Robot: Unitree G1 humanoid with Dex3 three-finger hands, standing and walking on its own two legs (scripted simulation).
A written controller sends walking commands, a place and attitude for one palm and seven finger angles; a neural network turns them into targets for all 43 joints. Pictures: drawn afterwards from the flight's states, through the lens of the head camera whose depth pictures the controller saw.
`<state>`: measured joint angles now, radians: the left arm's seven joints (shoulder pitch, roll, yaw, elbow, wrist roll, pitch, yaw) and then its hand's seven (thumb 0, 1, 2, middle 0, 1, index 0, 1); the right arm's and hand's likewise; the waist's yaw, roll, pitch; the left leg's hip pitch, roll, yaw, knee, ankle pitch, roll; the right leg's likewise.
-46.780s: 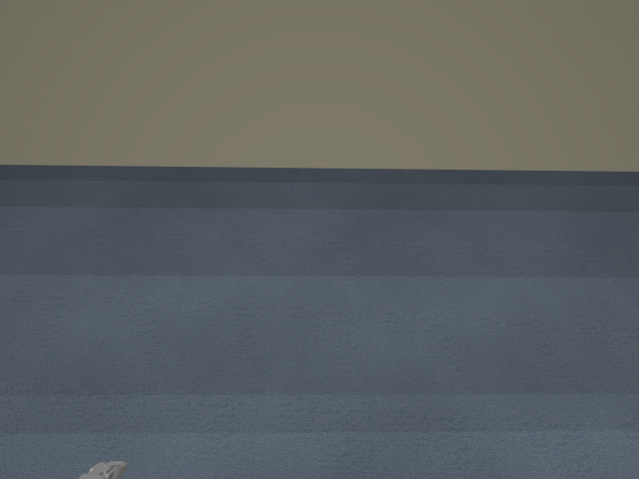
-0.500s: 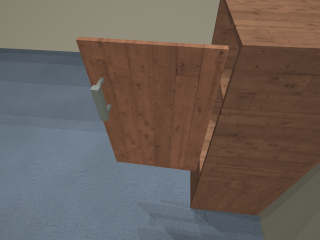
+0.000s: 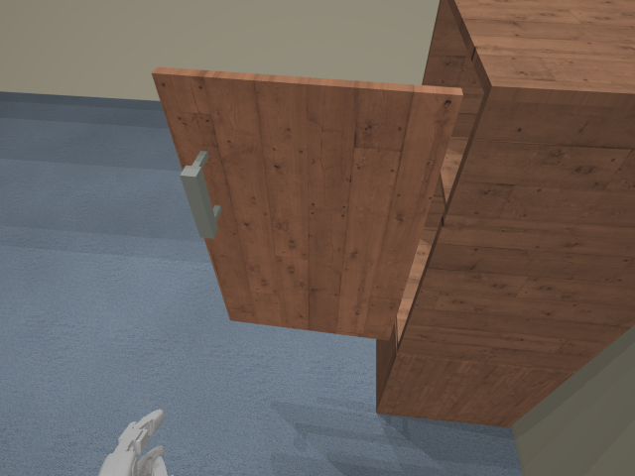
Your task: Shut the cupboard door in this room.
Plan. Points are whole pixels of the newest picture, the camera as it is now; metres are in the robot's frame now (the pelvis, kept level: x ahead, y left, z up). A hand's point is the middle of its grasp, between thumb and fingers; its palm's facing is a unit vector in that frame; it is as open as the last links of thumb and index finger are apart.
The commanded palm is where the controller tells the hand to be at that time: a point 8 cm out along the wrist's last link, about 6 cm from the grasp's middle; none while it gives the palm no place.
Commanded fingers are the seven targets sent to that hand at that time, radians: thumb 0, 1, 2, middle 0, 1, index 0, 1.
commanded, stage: raise the hand and make a fist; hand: left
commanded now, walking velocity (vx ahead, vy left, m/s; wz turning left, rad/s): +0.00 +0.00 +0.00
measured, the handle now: (205, 195) +0.48 +0.19 +0.10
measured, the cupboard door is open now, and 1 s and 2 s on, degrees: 88 88 88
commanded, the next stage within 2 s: bring the fist close to the handle in 1.78 s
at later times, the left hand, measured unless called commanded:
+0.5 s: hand (195, 454) +0.15 +0.15 +0.00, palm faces -0.09 -0.99 -0.06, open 5.1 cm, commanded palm +0.13 +0.21 +0.00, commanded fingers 0.00 0.90 0.90 -0.79 -0.94 -0.79 -0.94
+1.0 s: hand (169, 405) +0.19 +0.17 +0.05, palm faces -0.07 -1.00 -0.06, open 3.2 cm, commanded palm +0.16 +0.23 +0.06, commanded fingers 0.00 0.90 0.90 -1.25 -1.44 -1.25 -1.44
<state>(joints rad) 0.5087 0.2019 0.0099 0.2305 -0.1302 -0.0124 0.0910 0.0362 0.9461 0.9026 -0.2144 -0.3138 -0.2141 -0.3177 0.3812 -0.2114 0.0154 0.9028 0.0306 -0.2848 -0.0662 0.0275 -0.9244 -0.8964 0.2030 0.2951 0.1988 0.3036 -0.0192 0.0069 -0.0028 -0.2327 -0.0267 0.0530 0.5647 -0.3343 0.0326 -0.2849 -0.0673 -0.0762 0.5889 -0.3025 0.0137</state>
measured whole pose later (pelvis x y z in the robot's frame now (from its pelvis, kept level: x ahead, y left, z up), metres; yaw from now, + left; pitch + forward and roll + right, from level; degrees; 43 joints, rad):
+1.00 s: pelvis -0.01 -0.01 -0.03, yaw +0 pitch +7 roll -1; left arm 0.44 0.27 0.16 -0.16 -0.29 -0.27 -0.30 0.02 0.90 0.90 -1.07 -1.25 -1.07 -1.25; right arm 0.28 -0.26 0.01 0.53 0.05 -0.28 -0.06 0.02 -0.90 -0.90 0.20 0.29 0.20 0.30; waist 0.00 0.02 -0.09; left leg -0.55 0.01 0.02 0.90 -0.47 0.02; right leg -0.57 -0.04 -0.10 0.85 -0.40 -0.01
